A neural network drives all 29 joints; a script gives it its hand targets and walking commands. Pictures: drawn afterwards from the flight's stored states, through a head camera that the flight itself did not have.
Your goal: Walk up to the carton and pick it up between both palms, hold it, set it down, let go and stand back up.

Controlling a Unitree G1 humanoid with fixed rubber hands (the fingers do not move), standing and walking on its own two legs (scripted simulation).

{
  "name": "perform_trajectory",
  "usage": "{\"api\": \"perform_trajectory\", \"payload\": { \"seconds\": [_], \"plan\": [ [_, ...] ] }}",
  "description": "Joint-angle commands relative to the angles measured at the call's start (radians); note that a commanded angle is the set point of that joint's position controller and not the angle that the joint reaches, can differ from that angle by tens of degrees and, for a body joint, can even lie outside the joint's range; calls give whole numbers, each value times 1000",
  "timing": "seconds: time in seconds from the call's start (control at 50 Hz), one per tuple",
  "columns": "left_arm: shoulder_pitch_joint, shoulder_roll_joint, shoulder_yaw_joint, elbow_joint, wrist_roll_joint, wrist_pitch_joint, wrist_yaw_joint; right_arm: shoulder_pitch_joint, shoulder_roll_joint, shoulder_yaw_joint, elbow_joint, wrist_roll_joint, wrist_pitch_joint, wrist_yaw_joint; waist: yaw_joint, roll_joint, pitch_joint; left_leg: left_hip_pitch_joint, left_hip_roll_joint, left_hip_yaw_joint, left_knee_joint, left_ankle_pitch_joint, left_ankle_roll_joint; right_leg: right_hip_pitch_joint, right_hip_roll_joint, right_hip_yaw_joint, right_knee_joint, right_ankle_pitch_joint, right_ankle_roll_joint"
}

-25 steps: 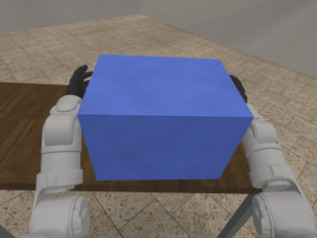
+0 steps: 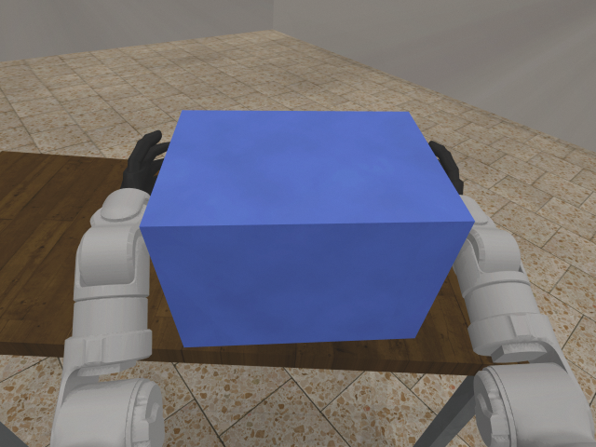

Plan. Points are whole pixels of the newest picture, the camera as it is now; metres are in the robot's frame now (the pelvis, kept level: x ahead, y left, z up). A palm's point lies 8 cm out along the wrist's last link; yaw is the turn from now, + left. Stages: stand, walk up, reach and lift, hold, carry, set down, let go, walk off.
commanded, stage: hold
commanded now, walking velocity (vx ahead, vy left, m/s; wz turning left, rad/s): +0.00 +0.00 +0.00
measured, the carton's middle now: (299, 225) +0.33 +0.00 +0.18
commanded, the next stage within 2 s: none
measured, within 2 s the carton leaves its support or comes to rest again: neither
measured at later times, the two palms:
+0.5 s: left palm (139, 184) +0.35 +0.19 +0.22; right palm (450, 200) +0.35 -0.19 +0.21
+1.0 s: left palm (140, 185) +0.35 +0.20 +0.22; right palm (444, 205) +0.35 -0.19 +0.20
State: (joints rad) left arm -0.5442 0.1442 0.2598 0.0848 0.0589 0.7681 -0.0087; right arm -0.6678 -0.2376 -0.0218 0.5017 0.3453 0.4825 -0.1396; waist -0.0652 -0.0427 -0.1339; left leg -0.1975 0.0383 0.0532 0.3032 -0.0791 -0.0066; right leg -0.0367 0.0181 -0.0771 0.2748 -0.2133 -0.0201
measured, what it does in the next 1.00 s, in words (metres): stands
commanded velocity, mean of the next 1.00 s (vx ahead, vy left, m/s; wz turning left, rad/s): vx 0.00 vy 0.00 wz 0.00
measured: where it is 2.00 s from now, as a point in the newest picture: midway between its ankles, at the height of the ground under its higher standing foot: outside the picture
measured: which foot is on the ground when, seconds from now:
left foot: down 0.00-1.00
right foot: down 0.00-1.00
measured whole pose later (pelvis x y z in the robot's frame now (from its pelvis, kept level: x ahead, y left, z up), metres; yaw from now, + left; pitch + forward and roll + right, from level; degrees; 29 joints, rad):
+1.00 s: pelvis -0.01 +0.01 +0.00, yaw -2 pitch -1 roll -1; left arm -0.59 0.14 0.26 0.11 0.08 0.76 -0.01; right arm -0.69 -0.24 -0.03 0.56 0.34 0.43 -0.11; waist -0.06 -0.03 -0.13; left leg -0.20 0.04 0.09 0.29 -0.07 0.01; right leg -0.06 0.01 -0.04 0.27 -0.19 -0.01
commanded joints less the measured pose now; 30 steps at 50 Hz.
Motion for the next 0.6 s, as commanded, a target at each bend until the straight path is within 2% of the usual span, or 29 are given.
{"api": "perform_trajectory", "payload": {
  "seconds": [0.0,0.18,0.2,0.22,0.24,0.28,0.3,0.32,0.36,0.4,0.42,0.44,0.46,0.48,0.58],
  "plan": [
    [-739,-520,-495,-205,-118,-72,-138,-875,631,394,-454,128,-63,97,9,69,-400,402,-58,-69,49,238,8,-138,24,54,-36,390,92],
    [-762,-536,-488,-158,-119,-76,-137,-912,659,398,-432,120,-64,102,32,38,-385,380,-53,-63,35,180,29,-169,23,61,-50,312,87],
    [-768,-538,-489,-153,-121,-77,-136,-914,661,394,-427,117,-65,104,31,38,-385,378,-53,-62,33,173,31,-174,23,61,-52,301,87],
    [-839,-566,-544,-282,-174,-98,-132,-926,667,395,-489,113,-84,102,-5,53,-495,429,-53,-53,54,233,11,-166,27,59,-38,368,88],
    [-817,-534,-509,-212,-146,-88,-129,-897,636,372,-423,102,-72,100,-7,67,-402,425,-58,-50,49,205,11,-190,18,65,-52,348,88],
    [-799,-534,-503,-206,-141,-82,-137,-886,628,363,-416,90,-73,102,-9,57,-395,428,-55,-46,42,190,12,-187,18,60,-56,327,88],
    [-804,-545,-525,-230,-149,-83,-138,-879,623,363,-418,91,-78,104,-18,76,-413,439,-53,-50,45,206,3,-181,19,58,-50,341,83],
    [-783,-538,-506,-206,-136,-76,-140,-876,616,364,-408,93,-74,103,-8,72,-394,437,-54,-48,46,212,8,-176,20,60,-55,346,79],
    [-760,-532,-486,-168,-123,-67,-148,-871,604,346,-384,78,-70,104,-15,50,-365,420,-49,-47,27,162,11,-186,17,57,-68,291,80],
    [-752,-519,-456,-120,-98,-60,-153,-875,604,338,-346,64,-70,107,0,41,-326,396,-49,-42,13,114,25,-191,11,63,-81,238,78],
    [-755,-532,-466,-154,-100,-62,-154,-873,617,344,-360,68,-75,108,-3,53,-358,402,-50,-43,17,142,23,-171,11,64,-71,271,78],
    [-753,-520,-453,-123,-97,-61,-158,-888,613,340,-360,64,-77,108,3,43,-339,385,-54,-41,17,127,29,-170,10,65,-72,268,81],
    [-772,-531,-468,-140,-103,-68,-156,-910,618,344,-372,66,-86,109,5,50,-368,388,-53,-39,16,122,27,-174,13,62,-70,262,79],
    [-796,-525,-459,-117,-102,-71,-154,-921,613,332,-348,60,-88,112,3,55,-338,379,-51,-40,11,97,27,-194,11,59,-76,224,74],
    [-845,-570,-509,-162,-129,-90,-125,-940,616,325,-350,62,-108,140,0,87,-382,426,-36,-50,20,130,11,-245,23,46,-76,165,57]
  ]
}}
